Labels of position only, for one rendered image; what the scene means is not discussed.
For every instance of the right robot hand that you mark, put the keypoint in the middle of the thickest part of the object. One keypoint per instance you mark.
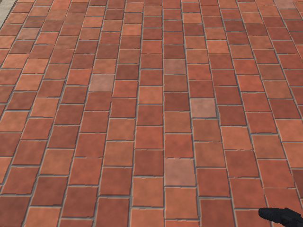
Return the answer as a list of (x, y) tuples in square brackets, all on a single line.
[(286, 216)]

